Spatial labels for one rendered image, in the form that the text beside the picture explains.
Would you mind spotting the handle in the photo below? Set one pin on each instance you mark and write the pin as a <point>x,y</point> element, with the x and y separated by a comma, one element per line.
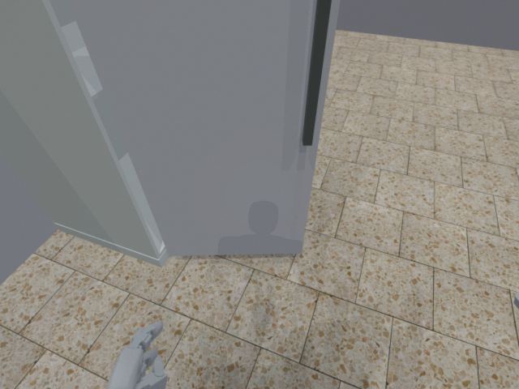
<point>317,59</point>

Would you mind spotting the fridge door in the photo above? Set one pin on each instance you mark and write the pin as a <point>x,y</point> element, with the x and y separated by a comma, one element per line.
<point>210,97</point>

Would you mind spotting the robot left hand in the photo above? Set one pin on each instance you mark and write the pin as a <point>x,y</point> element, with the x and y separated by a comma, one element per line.
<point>132,363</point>

